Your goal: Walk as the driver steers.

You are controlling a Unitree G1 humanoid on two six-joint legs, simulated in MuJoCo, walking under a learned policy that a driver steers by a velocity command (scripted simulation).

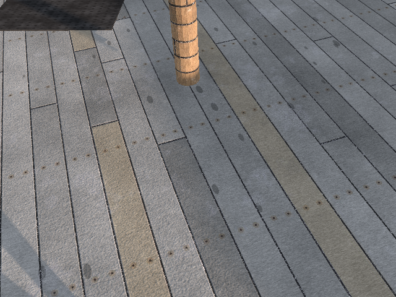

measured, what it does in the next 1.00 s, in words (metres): walks ahead: left foot, then right foot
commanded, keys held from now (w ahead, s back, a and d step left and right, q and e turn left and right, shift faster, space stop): w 0.60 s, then w+e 0.40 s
